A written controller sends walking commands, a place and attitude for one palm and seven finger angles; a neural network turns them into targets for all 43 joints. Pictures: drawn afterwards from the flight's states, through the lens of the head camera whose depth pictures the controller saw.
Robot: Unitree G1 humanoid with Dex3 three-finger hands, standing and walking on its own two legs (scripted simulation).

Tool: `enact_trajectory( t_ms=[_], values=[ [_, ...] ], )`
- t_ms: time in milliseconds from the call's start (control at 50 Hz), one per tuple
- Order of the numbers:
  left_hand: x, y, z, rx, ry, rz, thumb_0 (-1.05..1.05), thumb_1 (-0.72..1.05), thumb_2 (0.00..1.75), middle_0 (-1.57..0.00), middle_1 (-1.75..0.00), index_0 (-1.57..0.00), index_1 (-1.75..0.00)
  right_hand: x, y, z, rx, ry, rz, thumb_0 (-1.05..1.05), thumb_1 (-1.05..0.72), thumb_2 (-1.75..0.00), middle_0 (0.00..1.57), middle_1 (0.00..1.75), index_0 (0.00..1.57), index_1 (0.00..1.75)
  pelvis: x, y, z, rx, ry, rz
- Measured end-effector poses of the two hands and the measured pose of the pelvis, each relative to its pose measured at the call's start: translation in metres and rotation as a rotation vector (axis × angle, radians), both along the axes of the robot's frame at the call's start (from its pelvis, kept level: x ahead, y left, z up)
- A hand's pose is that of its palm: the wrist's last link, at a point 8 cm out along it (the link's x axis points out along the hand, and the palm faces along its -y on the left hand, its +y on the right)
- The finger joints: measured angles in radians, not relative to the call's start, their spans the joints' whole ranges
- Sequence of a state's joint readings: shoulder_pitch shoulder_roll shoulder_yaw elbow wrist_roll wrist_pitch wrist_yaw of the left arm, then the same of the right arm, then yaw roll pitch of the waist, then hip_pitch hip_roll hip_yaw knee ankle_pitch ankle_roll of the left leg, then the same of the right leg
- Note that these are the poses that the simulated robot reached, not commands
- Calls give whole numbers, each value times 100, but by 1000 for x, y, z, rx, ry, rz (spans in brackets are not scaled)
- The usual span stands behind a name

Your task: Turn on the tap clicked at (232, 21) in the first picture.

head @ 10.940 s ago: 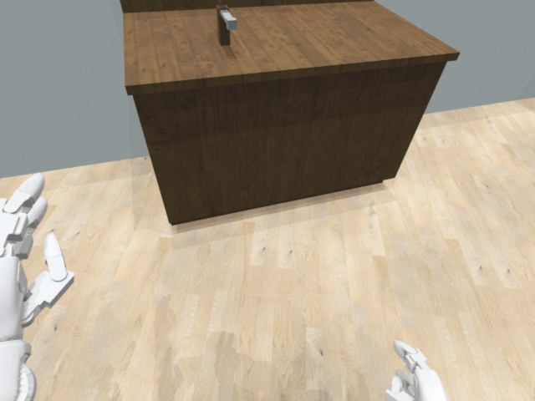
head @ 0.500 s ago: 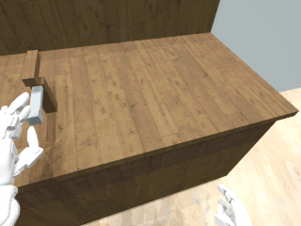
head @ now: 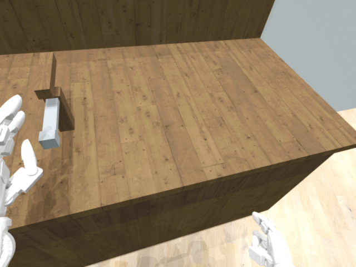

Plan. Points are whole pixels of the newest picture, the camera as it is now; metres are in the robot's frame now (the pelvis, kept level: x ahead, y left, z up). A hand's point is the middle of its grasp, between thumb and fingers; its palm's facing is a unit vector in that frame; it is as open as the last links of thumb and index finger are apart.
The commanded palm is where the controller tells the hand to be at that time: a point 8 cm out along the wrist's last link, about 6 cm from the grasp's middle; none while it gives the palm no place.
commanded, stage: look again from close up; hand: left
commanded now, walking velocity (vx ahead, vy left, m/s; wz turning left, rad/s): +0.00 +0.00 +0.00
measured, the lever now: (49, 139) +0.31 +0.30 +0.11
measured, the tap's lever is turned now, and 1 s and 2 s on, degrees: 0 0 0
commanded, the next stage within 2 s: come to a stop and stand still in 0.34 s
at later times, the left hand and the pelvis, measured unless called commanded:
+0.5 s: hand (42, 178) +0.20 +0.24 +0.16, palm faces +0.40 -0.85 -0.34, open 7.5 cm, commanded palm +0.15 +0.27 +0.18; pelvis -0.01 -0.01 +0.00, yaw +0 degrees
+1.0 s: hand (39, 179) +0.20 +0.24 +0.17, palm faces +0.44 -0.85 -0.29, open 7.5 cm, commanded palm +0.14 +0.26 +0.18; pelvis -0.02 -0.02 +0.00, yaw +0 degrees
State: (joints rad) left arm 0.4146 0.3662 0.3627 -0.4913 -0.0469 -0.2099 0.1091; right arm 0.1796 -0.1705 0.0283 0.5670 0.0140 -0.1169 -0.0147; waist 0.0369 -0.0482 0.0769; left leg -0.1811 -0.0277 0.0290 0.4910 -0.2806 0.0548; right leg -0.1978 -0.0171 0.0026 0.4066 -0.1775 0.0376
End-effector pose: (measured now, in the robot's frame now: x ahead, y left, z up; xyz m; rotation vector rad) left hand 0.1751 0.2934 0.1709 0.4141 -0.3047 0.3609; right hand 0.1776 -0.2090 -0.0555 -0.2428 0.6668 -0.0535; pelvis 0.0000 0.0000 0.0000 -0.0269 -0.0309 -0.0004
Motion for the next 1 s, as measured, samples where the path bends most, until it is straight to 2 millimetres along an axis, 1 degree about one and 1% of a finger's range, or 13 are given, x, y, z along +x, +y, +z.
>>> enact_trajectory(
  t_ms=[220,380,500,540,580,600,620,660,720,760,860,920,1000],
  values=[
    [-11,1,-2,-20,0,23,2,89,90,-21,-30,-21,-30,-14,1,-4,6,15,-4,2,-91,-90,20,30,20,30,-9,2,0,3,-9,6],
    [-13,-5,-1,-4,13,19,2,89,90,-21,-30,-21,-30,-25,-9,-8,4,33,-22,2,-91,-90,20,30,20,30,-12,-3,1,4,-8,8],
    [-11,-10,-1,-1,25,15,2,89,90,-21,-30,-21,-30,-27,-18,-9,-3,41,-35,2,-91,-90,20,30,20,30,-11,-7,1,5,-5,5],
    [-3,1,15,141,-18,18,2,88,89,-22,-30,-21,-30,-28,-19,-11,-32,50,13,2,-91,-90,20,30,20,30,-15,-11,0,6,5,18],
    [5,16,25,151,-81,48,2,88,89,-22,-30,-21,-30,-29,-19,-13,-20,56,36,2,-91,-90,20,30,20,30,-18,-14,0,12,6,9],
    [7,18,27,129,-92,61,2,88,89,-22,-30,-21,-30,-29,-19,-13,-4,46,36,2,-91,-90,20,30,20,30,-19,-14,-1,13,3,4],
    [8,16,27,108,-94,63,2,88,89,-22,-30,-21,-30,-29,-19,-13,12,32,32,2,-91,-90,20,30,20,30,-19,-14,-1,14,1,-1],
    [6,1,23,79,-76,29,2,89,90,-21,-30,-21,-30,-30,-20,-13,38,3,16,2,-91,-90,20,30,20,30,-19,-12,-2,15,-2,-10],
    [-3,-24,9,53,-8,-53,2,89,90,-21,-30,-20,-30,-33,-23,-13,55,-16,-19,2,-91,-90,20,30,20,30,-18,-11,-2,17,-6,-15],
    [-9,-31,0,40,33,-82,2,89,90,-21,-30,-21,-30,-35,-25,-12,47,-12,-34,2,-91,-90,20,30,20,30,-17,-12,-2,18,-7,-14],
    [-19,-18,-8,23,43,-20,2,88,89,-22,-30,-21,-30,-39,-29,-11,5,16,-27,2,-91,-90,20,30,20,30,-18,-17,-2,16,-13,-3],
    [-20,-11,-3,2,-5,29,2,88,89,-22,-30,-21,-30,-36,-29,-10,-13,19,-6,2,-91,-90,20,30,20,30,-19,-18,-1,13,-17,1],
    [-18,-13,2,-23,-56,34,2,88,90,-21,-30,-21,-30,-30,-28,-5,-19,1,8,2,-91,-90,20,30,20,30,-18,-17,0,10,-18,-1]
  ],
)
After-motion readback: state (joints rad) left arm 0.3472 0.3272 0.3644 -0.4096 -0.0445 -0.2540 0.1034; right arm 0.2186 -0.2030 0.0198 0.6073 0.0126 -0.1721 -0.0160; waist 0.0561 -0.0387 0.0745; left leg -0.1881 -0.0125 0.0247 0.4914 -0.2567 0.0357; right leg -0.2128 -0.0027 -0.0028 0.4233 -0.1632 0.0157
